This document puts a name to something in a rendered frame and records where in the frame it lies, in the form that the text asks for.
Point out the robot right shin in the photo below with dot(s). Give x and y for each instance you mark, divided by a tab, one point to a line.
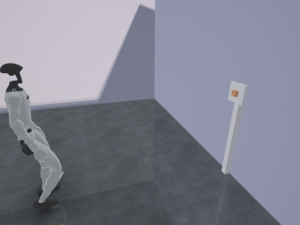
50	184

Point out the right robot hand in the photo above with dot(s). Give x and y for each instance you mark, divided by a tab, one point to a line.
41	154

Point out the right robot forearm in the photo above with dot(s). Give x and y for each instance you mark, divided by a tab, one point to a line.
25	136

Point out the left robot hand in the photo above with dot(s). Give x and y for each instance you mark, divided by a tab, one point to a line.
40	131

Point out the left robot forearm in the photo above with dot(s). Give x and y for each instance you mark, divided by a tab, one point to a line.
33	125

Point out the robot right thigh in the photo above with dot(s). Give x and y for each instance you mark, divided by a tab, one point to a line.
56	165

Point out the robot right upper arm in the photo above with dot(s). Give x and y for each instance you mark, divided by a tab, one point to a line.
14	101

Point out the button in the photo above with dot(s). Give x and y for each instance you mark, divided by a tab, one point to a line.
234	93

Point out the panel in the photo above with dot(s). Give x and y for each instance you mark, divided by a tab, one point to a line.
239	103

